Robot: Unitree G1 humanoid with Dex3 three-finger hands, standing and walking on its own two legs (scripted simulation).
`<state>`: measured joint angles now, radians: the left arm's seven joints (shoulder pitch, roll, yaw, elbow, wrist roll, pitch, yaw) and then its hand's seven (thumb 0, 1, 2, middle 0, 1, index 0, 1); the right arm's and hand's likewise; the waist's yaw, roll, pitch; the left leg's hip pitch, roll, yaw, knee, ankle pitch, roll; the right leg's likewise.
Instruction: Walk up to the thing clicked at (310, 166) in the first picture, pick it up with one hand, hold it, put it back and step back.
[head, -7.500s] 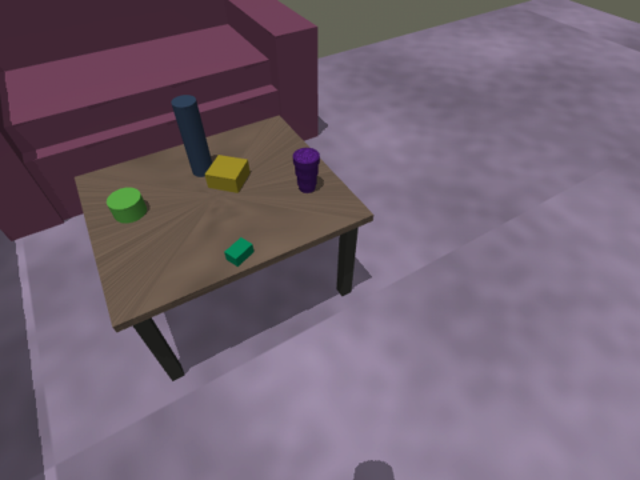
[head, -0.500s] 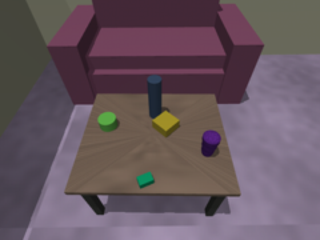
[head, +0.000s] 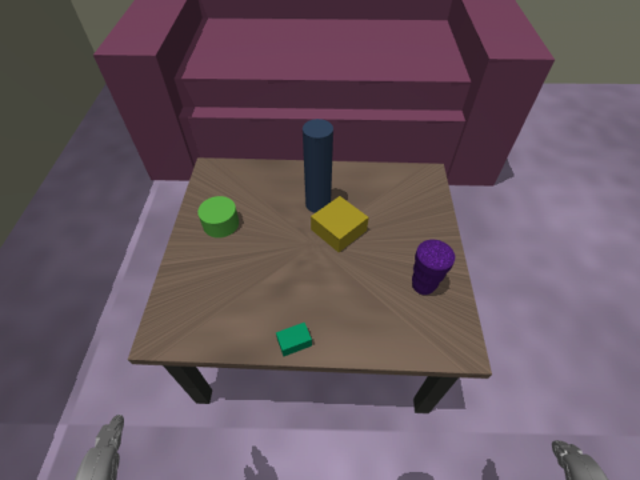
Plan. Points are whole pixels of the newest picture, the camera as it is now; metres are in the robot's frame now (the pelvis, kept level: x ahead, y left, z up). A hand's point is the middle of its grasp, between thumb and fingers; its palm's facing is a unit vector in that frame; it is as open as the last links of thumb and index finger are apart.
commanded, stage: go down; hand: right
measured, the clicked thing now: (429, 270) +0.58 -0.22 -0.27
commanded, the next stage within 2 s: none
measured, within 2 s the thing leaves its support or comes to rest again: neither
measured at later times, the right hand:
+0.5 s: hand (538, 469) +0.18 -0.27 -0.12, palm faces +0.08 +0.94 -0.32, open 17.6 cm
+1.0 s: hand out of the picture +0.16 -0.28 -0.11, palm faces +0.12 +0.94 -0.31, open 17.5 cm
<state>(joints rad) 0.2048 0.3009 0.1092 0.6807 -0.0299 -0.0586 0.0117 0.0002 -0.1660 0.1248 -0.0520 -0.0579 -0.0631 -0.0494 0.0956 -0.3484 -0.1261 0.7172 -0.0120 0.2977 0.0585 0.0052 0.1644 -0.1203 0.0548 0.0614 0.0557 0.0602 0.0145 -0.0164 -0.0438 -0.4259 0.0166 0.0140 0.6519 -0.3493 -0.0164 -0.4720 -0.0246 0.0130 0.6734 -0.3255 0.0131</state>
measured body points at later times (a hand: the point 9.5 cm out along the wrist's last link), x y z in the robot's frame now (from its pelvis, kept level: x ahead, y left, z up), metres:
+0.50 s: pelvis +0.02 +0.00 -0.02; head +0.07 -0.01 +0.42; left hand +0.18 +0.27 -0.09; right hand +0.17 -0.31 -0.10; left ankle -0.01 +0.13 -0.72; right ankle +0.01 -0.13 -0.72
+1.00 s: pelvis +0.01 +0.00 -0.04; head +0.04 -0.01 +0.41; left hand +0.16 +0.26 -0.07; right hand +0.15 -0.33 -0.08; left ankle -0.01 +0.13 -0.72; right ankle +0.01 -0.13 -0.72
